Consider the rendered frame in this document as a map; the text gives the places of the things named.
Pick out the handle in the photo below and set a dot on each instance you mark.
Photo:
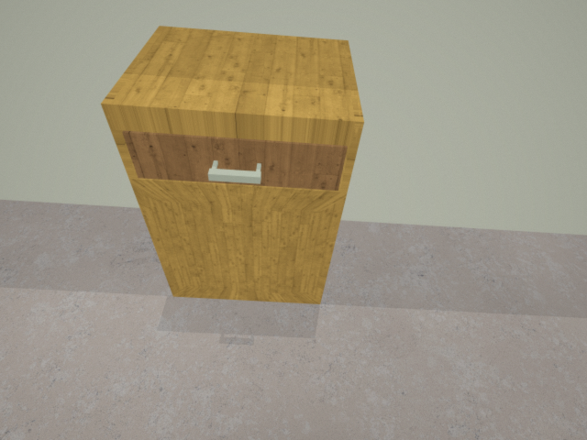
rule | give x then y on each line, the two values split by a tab
244	176

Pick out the drawer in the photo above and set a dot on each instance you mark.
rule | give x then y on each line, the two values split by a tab
283	164

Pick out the cabinet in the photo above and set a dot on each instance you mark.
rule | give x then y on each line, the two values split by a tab
236	241

